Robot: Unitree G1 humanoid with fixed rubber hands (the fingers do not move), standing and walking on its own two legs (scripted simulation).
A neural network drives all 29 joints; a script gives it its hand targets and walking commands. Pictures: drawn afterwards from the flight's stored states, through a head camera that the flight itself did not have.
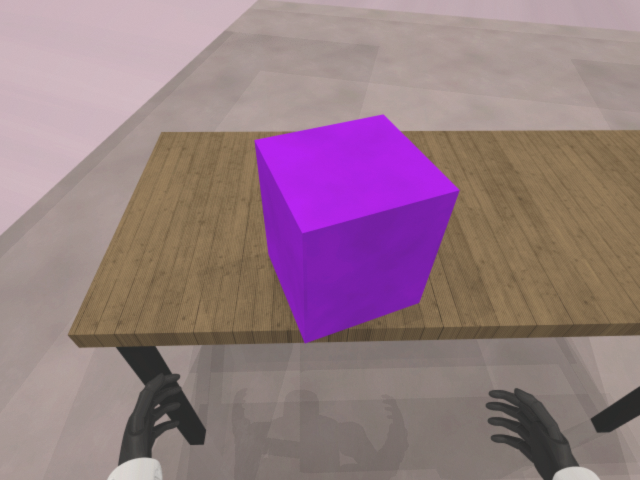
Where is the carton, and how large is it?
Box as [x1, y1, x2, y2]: [254, 114, 459, 342]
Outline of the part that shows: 383,114 254,140 268,253 304,342 310,341 417,303 420,299 459,190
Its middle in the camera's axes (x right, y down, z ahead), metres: +0.04 -0.01 +0.61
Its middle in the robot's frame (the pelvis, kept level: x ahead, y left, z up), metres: +0.47 +0.01 +0.04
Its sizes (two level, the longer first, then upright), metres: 0.210 0.200 0.250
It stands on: a table, 0.70 m high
